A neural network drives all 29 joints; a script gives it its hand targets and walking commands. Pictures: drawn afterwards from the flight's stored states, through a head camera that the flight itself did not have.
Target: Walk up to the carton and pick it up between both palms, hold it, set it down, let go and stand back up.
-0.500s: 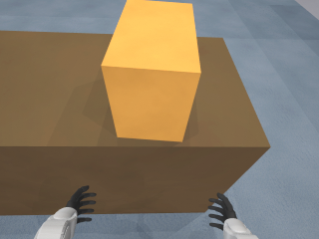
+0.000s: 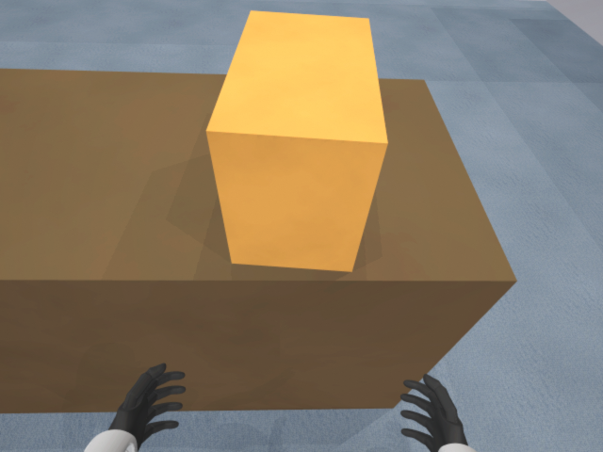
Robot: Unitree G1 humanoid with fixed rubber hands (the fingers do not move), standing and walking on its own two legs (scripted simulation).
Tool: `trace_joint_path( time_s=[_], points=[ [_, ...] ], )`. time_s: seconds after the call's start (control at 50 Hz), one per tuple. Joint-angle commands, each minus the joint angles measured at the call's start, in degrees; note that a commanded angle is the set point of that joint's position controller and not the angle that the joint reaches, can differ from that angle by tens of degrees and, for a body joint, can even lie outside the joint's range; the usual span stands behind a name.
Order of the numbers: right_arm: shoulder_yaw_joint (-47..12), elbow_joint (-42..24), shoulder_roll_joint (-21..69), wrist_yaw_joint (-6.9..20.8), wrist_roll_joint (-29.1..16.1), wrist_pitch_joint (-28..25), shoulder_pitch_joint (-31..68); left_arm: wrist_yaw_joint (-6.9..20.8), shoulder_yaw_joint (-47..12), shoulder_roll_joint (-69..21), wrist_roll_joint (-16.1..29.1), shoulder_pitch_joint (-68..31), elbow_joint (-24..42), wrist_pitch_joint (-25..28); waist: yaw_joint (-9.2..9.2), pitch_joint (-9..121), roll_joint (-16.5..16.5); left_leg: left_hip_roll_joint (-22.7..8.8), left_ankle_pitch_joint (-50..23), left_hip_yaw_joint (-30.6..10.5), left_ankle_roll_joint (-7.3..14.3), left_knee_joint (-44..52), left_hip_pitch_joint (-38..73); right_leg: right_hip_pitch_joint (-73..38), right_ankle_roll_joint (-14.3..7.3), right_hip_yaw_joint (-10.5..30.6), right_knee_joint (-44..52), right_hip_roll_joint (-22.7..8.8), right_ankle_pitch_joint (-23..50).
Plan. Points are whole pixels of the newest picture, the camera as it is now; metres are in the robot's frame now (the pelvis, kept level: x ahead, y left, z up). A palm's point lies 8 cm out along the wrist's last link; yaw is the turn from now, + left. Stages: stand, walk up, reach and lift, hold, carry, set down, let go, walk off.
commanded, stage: reach and lift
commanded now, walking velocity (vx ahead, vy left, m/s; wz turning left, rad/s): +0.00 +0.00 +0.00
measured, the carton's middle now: (300, 139) +0.53 +0.04 +0.13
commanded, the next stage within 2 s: none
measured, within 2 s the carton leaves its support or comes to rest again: neither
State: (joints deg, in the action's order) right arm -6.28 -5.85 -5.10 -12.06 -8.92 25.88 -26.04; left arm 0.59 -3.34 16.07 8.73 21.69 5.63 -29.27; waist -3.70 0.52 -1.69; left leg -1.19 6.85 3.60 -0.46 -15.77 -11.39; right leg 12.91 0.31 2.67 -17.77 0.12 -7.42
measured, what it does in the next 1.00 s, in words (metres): stands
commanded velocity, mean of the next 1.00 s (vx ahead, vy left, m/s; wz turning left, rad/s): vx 0.00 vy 0.00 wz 0.00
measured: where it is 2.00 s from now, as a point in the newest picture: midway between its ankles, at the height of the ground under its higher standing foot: outside the picture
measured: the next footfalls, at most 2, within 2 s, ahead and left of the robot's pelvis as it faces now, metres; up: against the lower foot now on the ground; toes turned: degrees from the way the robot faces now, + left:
none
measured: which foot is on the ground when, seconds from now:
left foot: down 0.00-1.00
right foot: down 0.00-1.00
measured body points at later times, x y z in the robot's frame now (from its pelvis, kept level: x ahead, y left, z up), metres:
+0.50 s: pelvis +0.01 +0.01 +0.00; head +0.02 +0.03 +0.45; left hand +0.21 +0.22 +0.03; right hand +0.22 -0.16 +0.03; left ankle +0.01 +0.12 -0.75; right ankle +0.02 -0.12 -0.75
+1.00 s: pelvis +0.02 +0.02 +0.00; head +0.01 +0.04 +0.45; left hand +0.26 +0.23 +0.10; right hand +0.28 -0.15 +0.10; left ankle +0.01 +0.12 -0.75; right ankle +0.02 -0.12 -0.75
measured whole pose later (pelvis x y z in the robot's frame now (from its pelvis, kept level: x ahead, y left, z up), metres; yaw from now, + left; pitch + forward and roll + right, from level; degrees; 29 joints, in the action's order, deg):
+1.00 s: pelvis +0.02 +0.02 +0.00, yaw +0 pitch -2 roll +0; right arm -0.7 -19.7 -9.1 -13.2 -13.4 26.9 -10.5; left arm 0.8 1.8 15.5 11.2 8.5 24.4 -34.3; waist -3.5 0.0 -2.5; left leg -0.1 9.0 3.8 0.9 -15.4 -4.9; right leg 4.9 1.7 2.8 -14.3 -1.1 -8.0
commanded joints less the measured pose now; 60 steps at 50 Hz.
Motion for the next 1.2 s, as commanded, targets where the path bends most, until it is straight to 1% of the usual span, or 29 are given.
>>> trace_joint_path(
  time_s=[0.0,0.08,0.12,0.26,0.42,0.6,0.76,0.88,0.92,0.98,1.04,1.06,1.1,1.14,1.18],
  points=[
    [1.13,-10.87,-2.94,-0.21,0.06,-1.36,-0.94,-0.48,2.62,6.03,0.38,0.15,10.36,1.03,-0.47,3.11,3.2,-0.12,-1.48,2.61,-0.4,4.43,-4.91,-7.28,-0.74,0.92,3.44,-0.08,-3.16],
    [1.56,-12.88,-3.15,-0.13,0.0,-1.45,0.15,-1.04,2.68,5.74,0.97,-1.09,12.8,0.93,-0.44,2.47,2.9,-0.09,0.54,2.41,-0.32,4.43,-5.22,-6.85,-0.67,0.74,3.28,0.0,-4.29],
    [1.69,-13.74,-3.22,-0.14,-0.21,-1.34,0.57,-1.28,2.66,5.67,1.26,-1.65,14.04,0.77,-0.38,2.42,2.76,-0.07,0.4,2.31,-0.4,4.25,-4.86,-6.72,-0.66,0.69,3.27,0.02,-4.34],
    [2.24,-16.85,-4.05,-0.41,-1.32,-0.52,1.81,-1.52,3.08,5.32,1.61,-2.48,18.46,-0.55,-0.54,2.97,2.56,0.25,-5.86,2.03,-1.21,3.03,-1.25,-6.58,-0.76,0.73,4.01,0.3,-2.23],
    [3.19,-20.43,-5.46,-0.41,-2.55,-0.5,4.25,-1.39,3.97,4.63,1.54,-4.13,23.09,-1.36,-0.68,3.32,3.11,0.74,-11.93,1.65,-1.9,2.09,2.22,-6.91,-0.88,0.75,4.76,0.72,0.26],
    [4.42,-23.34,-6.88,-0.35,-3.65,-0.86,8.25,-1.11,4.99,4.44,1.84,-7.55,26.81,-1.56,-0.37,3.94,3.24,1.1,-15.79,1.23,-2.12,1.49,5.19,-7.34,-0.77,0.63,5.35,0.92,1.71],
    [5.77,-24.81,-7.9,-0.61,-4.19,-0.84,13.55,-0.48,6.23,4.46,2.15,-12.39,28.39,-2.03,-0.11,4.03,3.01,1.23,-16.93,0.83,-1.92,1.4,7.1,-7.49,-0.65,0.41,6.07,0.91,1.32],
    [6.92,-24.95,-8.55,-0.92,-4.53,-1.08,18.67,0.05,7.24,4.62,2.4,-17.35,28.59,-2.24,0.05,4.18,3.0,1.25,-16.61,0.54,-1.63,1.54,8.21,-7.46,-0.6,0.21,6.55,0.8,0.27],
    [7.55,-23.79,-8.81,-1.1,-4.44,-0.91,20.83,0.26,7.63,4.72,2.39,-19.6,27.82,-2.7,0.26,3.95,3.08,1.28,-15.79,0.44,-1.5,1.69,8.54,-7.07,-0.57,0.06,6.8,0.79,-0.59],
    [8.54,-21.19,-9.03,-1.53,-4.23,0.18,25.47,0.24,7.89,4.95,2.56,-24.27,26.49,-4.81,0.74,3.32,3.1,1.28,-12.3,0.37,-1.29,2.31,8.29,-6.07,-0.37,-0.32,7.08,0.74,-3.0],
    [9.54,-18.79,-9.19,-1.93,-4.25,2.22,31.37,-0.46,8.12,5.05,2.86,-30.03,25.53,-8.32,1.2,3.84,2.81,1.23,-9.01,0.32,-1.11,2.93,7.82,-5.66,-0.07,-0.77,6.83,0.7,-4.72],
    [9.78,-18.81,-9.32,-2.0,-4.47,2.81,33.1,-0.78,8.24,5.07,3.01,-31.65,25.71,-9.32,1.28,4.78,2.58,1.19,-9.54,0.27,-1.09,2.87,8.1,-5.97,-0.02,-0.83,6.63,0.72,-4.43],
    [10.39,-18.75,-9.91,-2.1,-4.91,3.79,35.86,-1.14,8.84,5.2,3.07,-34.25,25.76,-10.91,1.47,7.24,2.22,1.25,-13.7,0.1,-1.23,2.2,9.81,-6.93,-0.02,-0.82,6.33,0.92,-2.39],
    [11.01,-17.69,-10.55,-2.3,-5.12,4.72,38.27,-0.98,9.76,5.28,2.74,-36.5,24.95,-12.49,1.75,9.15,2.18,1.53,-18.47,-0.12,-1.5,1.5,11.98,-7.84,0.03,-0.82,6.42,1.22,0.05],
    [11.42,-16.25,-10.96,-2.63,-5.3,5.52,40.69,-0.58,10.66,5.23,2.28,-38.74,23.93,-14.05,1.96,10.15,2.41,1.83,-21.61,-0.3,-1.8,1.29,13.48,-8.73,0.13,-0.87,6.77,1.48,1.9]
  ],
)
